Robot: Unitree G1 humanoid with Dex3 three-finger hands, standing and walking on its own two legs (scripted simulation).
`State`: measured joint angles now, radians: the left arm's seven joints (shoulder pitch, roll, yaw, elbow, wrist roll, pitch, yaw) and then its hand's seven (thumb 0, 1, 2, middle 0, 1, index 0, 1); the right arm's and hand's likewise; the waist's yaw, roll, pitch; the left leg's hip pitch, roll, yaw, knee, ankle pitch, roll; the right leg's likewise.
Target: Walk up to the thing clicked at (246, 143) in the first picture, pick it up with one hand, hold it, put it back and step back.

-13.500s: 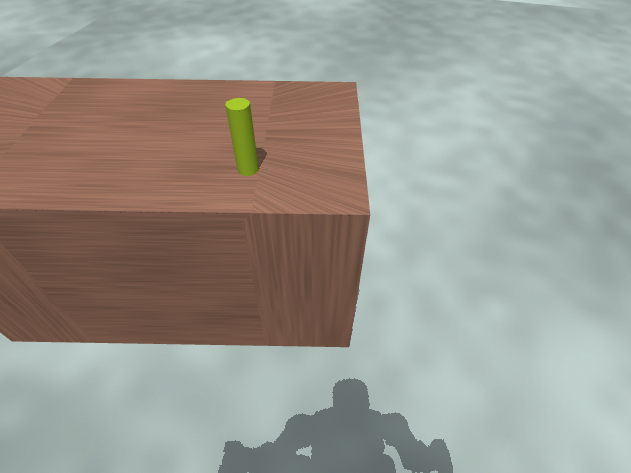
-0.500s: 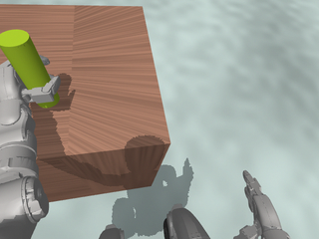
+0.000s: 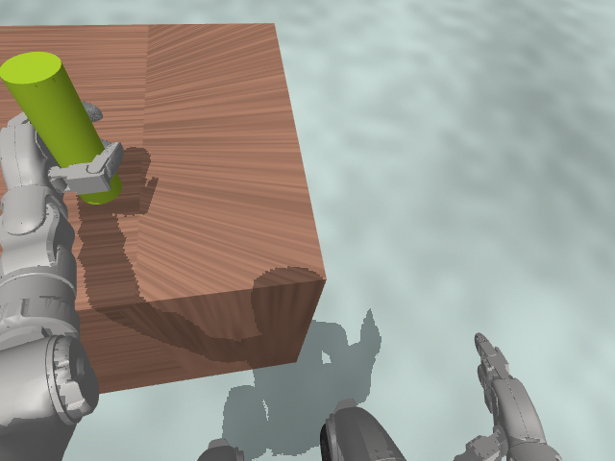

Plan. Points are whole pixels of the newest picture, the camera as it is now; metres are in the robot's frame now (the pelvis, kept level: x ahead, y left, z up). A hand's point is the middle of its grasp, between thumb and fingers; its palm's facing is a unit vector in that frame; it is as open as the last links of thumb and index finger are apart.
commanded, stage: lift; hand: left
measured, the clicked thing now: (72, 138) +0.51 +0.21 +0.10
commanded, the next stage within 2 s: hold in 1.48 s
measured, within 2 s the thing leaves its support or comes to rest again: neither
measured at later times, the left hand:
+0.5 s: hand (78, 139) +0.49 +0.20 +0.12, palm faces +0.15 -0.99 -0.01, open 7.4 cm
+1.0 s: hand (54, 149) +0.41 +0.18 +0.18, palm faces +0.18 -0.98 -0.02, open 7.4 cm
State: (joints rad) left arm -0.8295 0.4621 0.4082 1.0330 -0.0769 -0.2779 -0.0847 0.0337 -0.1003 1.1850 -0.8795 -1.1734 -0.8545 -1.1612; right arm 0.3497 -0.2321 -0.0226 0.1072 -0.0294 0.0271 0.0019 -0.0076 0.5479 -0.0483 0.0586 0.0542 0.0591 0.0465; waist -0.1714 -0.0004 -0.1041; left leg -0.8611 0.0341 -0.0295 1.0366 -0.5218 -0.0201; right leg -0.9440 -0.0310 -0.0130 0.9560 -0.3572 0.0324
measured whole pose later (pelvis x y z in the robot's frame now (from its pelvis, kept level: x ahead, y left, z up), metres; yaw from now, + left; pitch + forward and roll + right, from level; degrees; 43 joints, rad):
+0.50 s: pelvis +0.01 +0.00 +0.02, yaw +0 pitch +16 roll -1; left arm -0.70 0.38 0.34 0.84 -0.12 -0.18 -0.07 0.03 -0.12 1.21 -0.90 -1.15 -0.88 -1.14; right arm 0.37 -0.23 -0.06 0.17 0.00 0.01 -0.02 -0.01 0.54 -0.05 0.06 0.05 0.06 0.05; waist -0.11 0.01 -0.11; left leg -0.71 0.03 -0.02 0.93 -0.50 -0.02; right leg -0.80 -0.03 -0.01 0.86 -0.35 0.04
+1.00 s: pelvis +0.02 +0.00 +0.04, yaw +1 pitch +7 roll +0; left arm -0.41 0.24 0.23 0.31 -0.17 0.10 0.01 0.03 -0.13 1.22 -0.91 -1.14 -0.89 -1.13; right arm 0.32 -0.21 -0.07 0.42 0.04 -0.04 -0.05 -0.01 0.56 -0.04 0.06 0.05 0.06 0.05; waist -0.01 0.04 -0.09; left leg -0.43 0.02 -0.02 0.76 -0.45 -0.02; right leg -0.53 -0.05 -0.01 0.75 -0.33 0.03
